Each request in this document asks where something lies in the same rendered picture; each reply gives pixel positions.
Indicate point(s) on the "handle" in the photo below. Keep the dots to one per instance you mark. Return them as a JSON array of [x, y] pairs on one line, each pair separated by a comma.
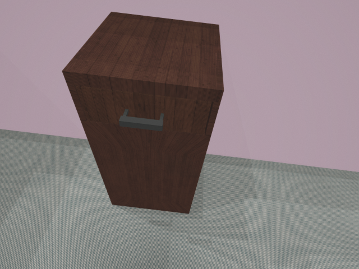
[[141, 123]]

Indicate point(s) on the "drawer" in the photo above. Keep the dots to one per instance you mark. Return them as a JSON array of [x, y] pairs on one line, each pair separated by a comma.
[[180, 114]]

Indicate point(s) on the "cabinet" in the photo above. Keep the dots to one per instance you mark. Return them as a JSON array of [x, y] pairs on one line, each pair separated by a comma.
[[157, 170]]

